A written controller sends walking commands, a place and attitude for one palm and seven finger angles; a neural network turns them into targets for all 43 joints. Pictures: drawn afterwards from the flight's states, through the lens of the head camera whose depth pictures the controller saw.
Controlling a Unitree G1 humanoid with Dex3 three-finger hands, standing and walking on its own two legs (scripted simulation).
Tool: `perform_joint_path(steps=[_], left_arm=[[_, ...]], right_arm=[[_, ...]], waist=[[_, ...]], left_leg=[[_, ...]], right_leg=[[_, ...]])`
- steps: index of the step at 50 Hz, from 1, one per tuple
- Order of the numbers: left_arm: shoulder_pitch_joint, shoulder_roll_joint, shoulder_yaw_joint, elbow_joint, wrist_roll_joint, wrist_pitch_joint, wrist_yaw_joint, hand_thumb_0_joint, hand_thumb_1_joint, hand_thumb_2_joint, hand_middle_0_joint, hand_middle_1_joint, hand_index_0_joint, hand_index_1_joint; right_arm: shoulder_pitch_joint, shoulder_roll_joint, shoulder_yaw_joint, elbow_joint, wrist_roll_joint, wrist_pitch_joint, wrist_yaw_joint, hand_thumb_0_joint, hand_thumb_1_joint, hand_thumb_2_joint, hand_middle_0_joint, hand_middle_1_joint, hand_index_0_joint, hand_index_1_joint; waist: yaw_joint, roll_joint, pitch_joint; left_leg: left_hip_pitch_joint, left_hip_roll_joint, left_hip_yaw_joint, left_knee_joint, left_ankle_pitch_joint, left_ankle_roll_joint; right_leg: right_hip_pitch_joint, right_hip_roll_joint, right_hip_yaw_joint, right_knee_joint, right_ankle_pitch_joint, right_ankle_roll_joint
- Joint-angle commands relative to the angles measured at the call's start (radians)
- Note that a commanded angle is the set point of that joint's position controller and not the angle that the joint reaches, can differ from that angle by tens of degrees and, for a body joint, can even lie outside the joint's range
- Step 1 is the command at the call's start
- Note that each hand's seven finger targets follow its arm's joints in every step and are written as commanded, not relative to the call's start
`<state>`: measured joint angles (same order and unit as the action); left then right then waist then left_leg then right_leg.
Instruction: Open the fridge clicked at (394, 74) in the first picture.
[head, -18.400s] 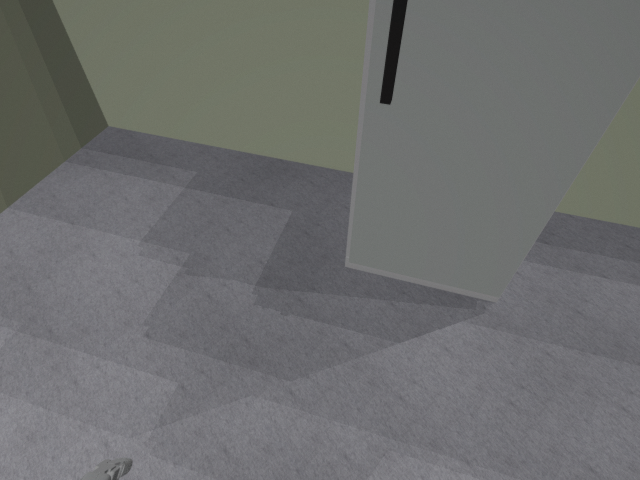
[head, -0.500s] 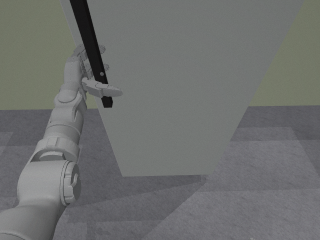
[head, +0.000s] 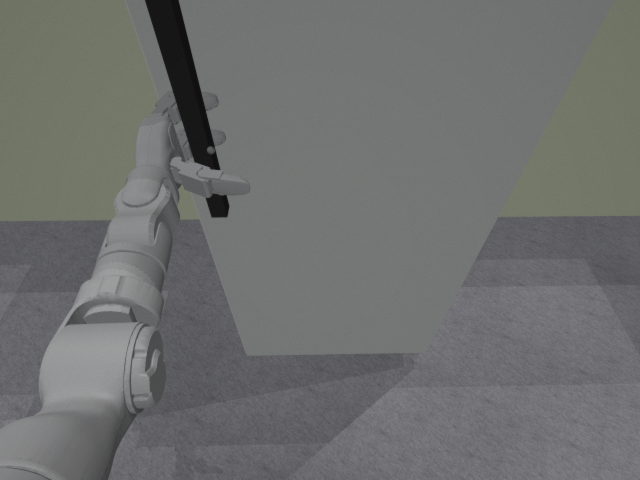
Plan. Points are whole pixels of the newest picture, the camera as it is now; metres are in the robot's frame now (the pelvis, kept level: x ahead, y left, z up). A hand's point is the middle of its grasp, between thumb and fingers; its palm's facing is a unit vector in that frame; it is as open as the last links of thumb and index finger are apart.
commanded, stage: grip the handle and tug to test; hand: left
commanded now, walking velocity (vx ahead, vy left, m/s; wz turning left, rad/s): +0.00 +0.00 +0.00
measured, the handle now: (189, 76) +0.53 +0.15 +0.24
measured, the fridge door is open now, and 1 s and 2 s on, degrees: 0 0 2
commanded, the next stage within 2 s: pull the door a little, standing still in 1.46 s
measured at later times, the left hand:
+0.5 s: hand (205, 149) +0.48 +0.14 +0.17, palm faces +0.02 -1.00 +0.01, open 9.1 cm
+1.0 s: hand (208, 151) +0.48 +0.13 +0.17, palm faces +0.02 -1.00 +0.01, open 6.4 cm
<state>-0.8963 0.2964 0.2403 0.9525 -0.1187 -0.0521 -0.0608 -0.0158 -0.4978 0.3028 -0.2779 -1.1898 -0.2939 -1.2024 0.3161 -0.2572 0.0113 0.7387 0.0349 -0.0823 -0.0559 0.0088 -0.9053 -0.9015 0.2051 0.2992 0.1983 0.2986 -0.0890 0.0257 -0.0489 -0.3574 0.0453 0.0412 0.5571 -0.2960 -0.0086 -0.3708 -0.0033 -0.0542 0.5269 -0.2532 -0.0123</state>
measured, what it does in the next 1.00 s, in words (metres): stands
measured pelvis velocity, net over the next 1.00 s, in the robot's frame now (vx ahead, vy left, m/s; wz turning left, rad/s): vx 0.01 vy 0.01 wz -0.01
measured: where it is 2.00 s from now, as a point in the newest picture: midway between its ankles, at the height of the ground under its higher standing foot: outside the picture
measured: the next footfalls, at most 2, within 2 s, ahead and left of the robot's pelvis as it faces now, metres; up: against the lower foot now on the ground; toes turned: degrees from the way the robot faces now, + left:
none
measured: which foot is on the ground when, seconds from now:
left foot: down 0.00-1.00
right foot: down 0.00-1.00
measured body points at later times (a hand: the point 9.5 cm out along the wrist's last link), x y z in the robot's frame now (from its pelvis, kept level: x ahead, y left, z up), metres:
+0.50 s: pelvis +0.00 +0.01 +0.00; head +0.03 +0.01 +0.45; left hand +0.48 +0.19 +0.17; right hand +0.04 -0.26 -0.12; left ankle -0.01 +0.12 -0.73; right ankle +0.01 -0.11 -0.73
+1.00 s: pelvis +0.01 +0.01 +0.00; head +0.03 +0.00 +0.45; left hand +0.47 +0.19 +0.17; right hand +0.08 -0.26 -0.11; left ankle -0.01 +0.12 -0.73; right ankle +0.01 -0.11 -0.73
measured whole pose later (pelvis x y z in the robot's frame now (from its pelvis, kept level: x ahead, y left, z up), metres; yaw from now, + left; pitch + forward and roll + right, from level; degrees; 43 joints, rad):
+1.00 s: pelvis +0.01 +0.01 +0.00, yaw -1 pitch +5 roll -1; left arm -0.83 0.28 0.24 0.86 -0.12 -0.01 -0.04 0.00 0.64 0.79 -0.28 -1.35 -0.31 -1.35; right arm 0.31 -0.25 0.01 0.73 0.04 -0.08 -0.05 0.01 -0.90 -0.90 0.21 0.30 0.20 0.30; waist -0.08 0.03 -0.05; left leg -0.32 0.04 0.05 0.54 -0.30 0.00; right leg -0.34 0.00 -0.04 0.50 -0.25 0.00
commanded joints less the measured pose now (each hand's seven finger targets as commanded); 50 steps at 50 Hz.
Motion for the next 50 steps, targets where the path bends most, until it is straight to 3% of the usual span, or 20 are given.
perform_joint_path(steps=[1, 4, 7, 10, 11, 12, 20, 21, 26, 28, 32, 33, 34, 36, 37, 40, 43, 45, 47, 50], left_arm=[[-0.536, 0.197, 0.012, -0.205, -0.003, -0.062, -0.003, 0.0, -0.5, 0.3, -0.3, -1.2, -0.3, -1.2], [-0.553, 0.235, 0.045, -0.152, 0.002, -0.061, 0.002, 0.0, -0.407, 0.34, -0.31, -1.213, -0.31, -1.213], [-0.586, 0.189, 0.005, -0.182, 0.005, -0.081, 0.0, 0.0, -0.267, 0.4, -0.325, -1.233, -0.325, -1.233], [-0.604, 0.197, 0.004, -0.193, 0.006, -0.101, 0.0, 0.0, -0.127, 0.46, -0.34, -1.253, -0.34, -1.253], [-0.599, 0.2, 0.013, -0.202, 0.001, -0.105, 0.0, 0.0, -0.08, 0.48, -0.345, -1.26, -0.345, -1.26], [-0.594, 0.208, 0.023, -0.209, -0.002, -0.107, 0.002, 0.0, -0.033, 0.5, -0.35, -1.267, -0.35, -1.267], [-0.531, 0.24, 0.052, -0.161, 0.01, -0.081, 0.0, 0.0, 0.34, 0.66, -0.39, -1.32, -0.39, -1.32], [-0.562, 0.23, 0.037, -0.184, 0.008, -0.086, 0.0, 0.0, 0.387, 0.68, -0.395, -1.327, -0.395, -1.327], [-0.531, 0.206, 0.023, -0.266, -0.003, -0.098, -0.005, 0.0, 0.62, 0.78, -0.42, -1.36, -0.42, -1.36], [-0.505, 0.185, 0.016, -0.262, -0.012, -0.086, -0.009, 0.0, 0.713, 0.82, -0.43, -1.373, -0.43, -1.373], [-0.496, 0.158, -0.011, -0.282, -0.011, -0.06, -0.004, 0.0, 0.9, 0.9, -0.45, -1.4, -0.45, -1.4], [-0.506, 0.141, -0.023, -0.283, -0.013, -0.055, -0.004, 0.0, 0.9, 0.9, -0.45, -1.4, -0.45, -1.4], [-0.509, 0.156, -0.012, -0.269, -0.011, -0.052, 0.001, 0.0, 0.9, 0.9, -0.45, -1.4, -0.45, -1.4], [-0.489, 0.187, 0.018, -0.293, -0.01, -0.054, 0.005, 0.0, 0.9, 0.9, -0.45, -1.4, -0.45, -1.4], [-0.489, 0.174, 0.006, -0.307, -0.01, -0.055, 0.005, 0.0, 0.9, 0.9, -0.45, -1.4, -0.45, -1.4], [-0.442, 0.197, 0.033, -0.304, -0.011, -0.05, 0.008, 0.0, 0.9, 0.9, -0.45, -1.4, -0.45, -1.4], [-0.446, 0.153, -0.005, -0.333, -0.008, -0.044, 0.004, 0.0, 0.9, 0.9, -0.45, -1.4, -0.45, -1.4], [-0.447, 0.186, 0.02, -0.343, -0.008, -0.041, 0.009, 0.0, 0.9, 0.9, -0.45, -1.4, -0.45, -1.4], [-0.424, 0.159, 0.002, -0.355, -0.011, -0.034, 0.007, 0.0, 0.9, 0.9, -0.45, -1.4, -0.45, -1.4], [-0.406, 0.172, 0.009, -0.366, -0.008, -0.029, 0.006, 0.0, 0.9, 0.9, -0.45, -1.4, -0.45, -1.4]], right_arm=[[0.024, -0.147, -0.048, -0.093, 0.005, -0.035, -0.01, 0.0, -0.9, -0.9, 0.2, 0.3, 0.2, 0.3], [0.036, -0.151, -0.048, -0.084, 0.003, -0.036, -0.014, 0.0, -0.9, -0.9, 0.2, 0.3, 0.2, 0.3], [0.037, -0.144, -0.048, -0.088, 0.001, -0.045, -0.011, 0.0, -0.9, -0.9, 0.2, 0.3, 0.2, 0.3], [0.052, -0.151, -0.051, -0.082, -0.002, -0.048, -0.01, 0.0, -0.9, -0.9, 0.2, 0.3, 0.2, 0.3], [0.05, -0.148, -0.053, -0.082, -0.001, -0.052, -0.008, 0.0, -0.9, -0.9, 0.2, 0.3, 0.2, 0.3], [0.056, -0.15, -0.054, -0.079, -0.003, -0.054, -0.008, 0.0, -0.9, -0.9, 0.2, 0.3, 0.2, 0.3], [0.058, -0.156, -0.053, -0.086, -0.001, -0.045, -0.005, 0.0, -0.9, -0.9, 0.2, 0.3, 0.2, 0.3], [0.058, -0.153, -0.052, -0.084, 0.001, -0.046, -0.006, 0.0, -0.9, -0.9, 0.2, 0.3, 0.2, 0.3], [0.055, -0.15, -0.06, -0.093, 0.002, -0.053, -0.003, 0.0, -0.9, -0.9, 0.2, 0.3, 0.2, 0.3], [0.052, -0.149, -0.061, -0.091, 0.002, -0.053, -0.003, 0.0, -0.9, -0.9, 0.2, 0.3, 0.2, 0.3], [0.036, -0.147, -0.06, -0.094, 0.007, -0.049, -0.004, 0.0, -0.9, -0.9, 0.2, 0.3, 0.2, 0.3], [0.032, -0.147, -0.058, -0.094, 0.007, -0.05, -0.004, 0.0, -0.9, -0.9, 0.2, 0.3, 0.2, 0.3], [0.038, -0.148, -0.057, -0.088, 0.006, -0.049, -0.005, 0.0, -0.9, -0.9, 0.2, 0.3, 0.2, 0.3], [0.035, -0.151, -0.06, -0.093, 0.004, -0.048, -0.007, 0.0, -0.9, -0.9, 0.2, 0.3, 0.2, 0.3], [0.03, -0.147, -0.058, -0.097, 0.004, -0.047, -0.007, 0.0, -0.9, -0.9, 0.2, 0.3, 0.2, 0.3], [0.026, -0.149, -0.058, -0.099, 0.003, -0.043, -0.007, 0.0, -0.9, -0.9, 0.2, 0.3, 0.2, 0.3], [0.013, -0.139, -0.056, -0.105, 0.006, -0.041, -0.007, 0.0, -0.9, -0.9, 0.2, 0.3, 0.2, 0.3], [0.015, -0.144, -0.059, -0.102, 0.004, -0.037, -0.008, 0.0, -0.9, -0.9, 0.2, 0.3, 0.2, 0.3], [0.004, -0.138, -0.056, -0.112, 0.005, -0.034, -0.007, 0.0, -0.9, -0.9, 0.2, 0.3, 0.2, 0.3], [0.003, -0.143, -0.058, -0.115, 0.005, -0.029, -0.009, 0.0, -0.9, -0.9, 0.2, 0.3, 0.2, 0.3]], waist=[[-0.013, -0.037, -0.309], [-0.014, -0.053, -0.296], [-0.02, -0.005, -0.329], [-0.021, -0.011, -0.37], [-0.016, 0.014, -0.385], [-0.017, -0.012, -0.402], [-0.001, -0.02, -0.348], [-0.017, -0.015, -0.338], [-0.002, 0.017, -0.402], [-0.003, -0.015, -0.39], [0.001, 0.003, -0.359], [-0.004, 0.018, -0.349], [-0.006, -0.009, -0.333], [0.007, -0.014, -0.368], [0.01, -0.009, -0.38], [0.022, -0.03, -0.374], [0.019, -0.001, -0.371], [0.019, -0.007, -0.374], [0.023, -0.01, -0.376], [0.028, -0.02, -0.378]], left_leg=[[0.11, -0.05, -0.025, -0.037, 0.25, 0.032], [0.092, -0.049, -0.029, -0.037, 0.218, 0.032], [0.127, -0.048, -0.032, -0.028, 0.242, 0.028], [0.146, -0.046, -0.041, -0.021, 0.271, 0.026], [0.152, -0.045, -0.039, -0.019, 0.279, 0.024], [0.16, -0.044, -0.042, -0.017, 0.294, 0.026], [0.108, -0.045, -0.033, -0.026, 0.283, 0.026], [0.112, -0.043, -0.033, -0.025, 0.276, 0.027], [0.171, -0.038, -0.04, -0.018, 0.349, 0.021], [0.168, -0.036, -0.036, -0.021, 0.35, 0.022], [0.167, -0.036, -0.039, -0.031, 0.345, 0.02], [0.176, -0.036, -0.036, -0.029, 0.34, 0.021], [0.164, -0.036, -0.04, -0.034, 0.325, 0.021], [0.175, -0.037, -0.038, -0.034, 0.351, 0.023], [0.18, -0.038, -0.035, -0.034, 0.363, 0.023], [0.174, -0.039, -0.028, -0.035, 0.378, 0.024], [0.185, -0.039, -0.026, -0.035, 0.408, 0.023], [0.195, -0.039, -0.024, -0.031, 0.414, 0.025], [0.191, -0.041, -0.022, -0.036, 0.418, 0.026], [0.196, -0.041, -0.02, -0.038, 0.43, 0.027]], right_leg=[[0.147, 0.027, 0.031, -0.046, 0.321, -0.005], [0.129, 0.027, 0.033, -0.048, 0.282, -0.005], [0.114, 0.029, 0.03, -0.039, 0.288, -0.007], [0.12, 0.032, 0.029, -0.027, 0.308, -0.01], [0.121, 0.031, 0.029, -0.026, 0.314, -0.01], [0.13, 0.033, 0.027, -0.024, 0.329, -0.01], [0.14, 0.032, 0.027, -0.028, 0.323, -0.011], [0.128, 0.033, 0.027, -0.029, 0.32, -0.009], [0.142, 0.037, 0.023, -0.021, 0.357, -0.013], [0.148, 0.04, 0.018, -0.026, 0.363, -0.011], [0.145, 0.039, 0.015, -0.032, 0.347, -0.013], [0.129, 0.039, 0.018, -0.038, 0.341, -0.013], [0.13, 0.04, 0.015, -0.04, 0.33, -0.012], [0.156, 0.037, 0.018, -0.036, 0.358, -0.013], [0.167, 0.037, 0.019, -0.035, 0.373, -0.013], [0.19, 0.036, 0.021, -0.035, 0.399, -0.013], [0.192, 0.034, 0.02, -0.034, 0.422, -0.013], [0.197, 0.035, 0.023, -0.038, 0.434, -0.011], [0.208, 0.034, 0.022, -0.04, 0.446, -0.011], [0.222, 0.034, 0.023, -0.04, 0.458, -0.011]])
